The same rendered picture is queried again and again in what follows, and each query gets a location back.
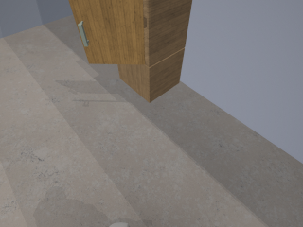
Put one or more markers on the cupboard door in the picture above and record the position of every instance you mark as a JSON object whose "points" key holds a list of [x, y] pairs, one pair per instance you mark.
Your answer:
{"points": [[114, 28]]}

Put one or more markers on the handle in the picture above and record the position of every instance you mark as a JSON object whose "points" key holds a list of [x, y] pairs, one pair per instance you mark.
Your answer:
{"points": [[83, 35]]}

